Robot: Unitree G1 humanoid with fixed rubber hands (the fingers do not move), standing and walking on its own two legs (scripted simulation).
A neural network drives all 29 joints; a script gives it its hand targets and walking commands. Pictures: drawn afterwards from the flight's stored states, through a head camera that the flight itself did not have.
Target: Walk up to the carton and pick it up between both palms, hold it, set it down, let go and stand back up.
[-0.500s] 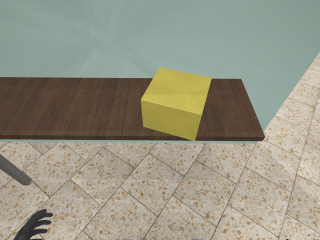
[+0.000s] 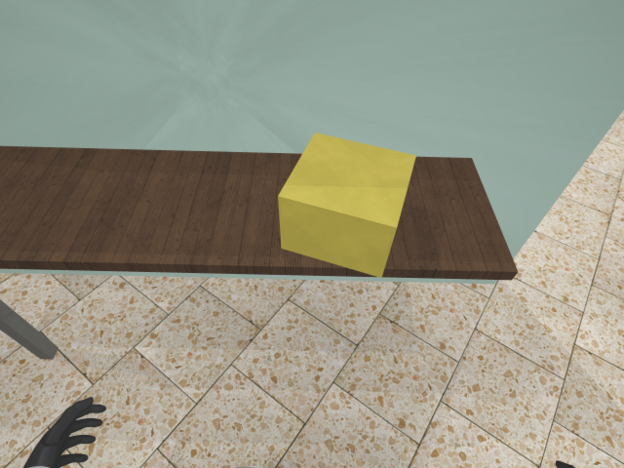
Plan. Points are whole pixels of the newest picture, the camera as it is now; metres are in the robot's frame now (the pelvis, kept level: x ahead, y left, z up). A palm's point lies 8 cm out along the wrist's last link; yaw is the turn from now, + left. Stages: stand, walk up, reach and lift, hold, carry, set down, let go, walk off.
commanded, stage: walk up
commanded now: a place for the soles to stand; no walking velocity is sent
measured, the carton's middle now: (347, 203) +0.61 -0.07 -0.07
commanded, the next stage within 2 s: none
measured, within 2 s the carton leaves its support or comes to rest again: neither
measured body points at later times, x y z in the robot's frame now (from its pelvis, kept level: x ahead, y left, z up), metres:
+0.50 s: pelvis +0.07 -0.11 +0.02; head +0.09 -0.15 +0.47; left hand +0.15 +0.23 -0.02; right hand +0.13 -0.44 -0.10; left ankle +0.07 +0.09 -0.62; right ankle +0.09 -0.16 -0.71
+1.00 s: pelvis +0.20 -0.09 +0.00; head +0.23 -0.10 +0.45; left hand +0.26 +0.25 -0.07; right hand +0.28 -0.43 -0.10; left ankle +0.31 +0.03 -0.71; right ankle +0.09 -0.16 -0.71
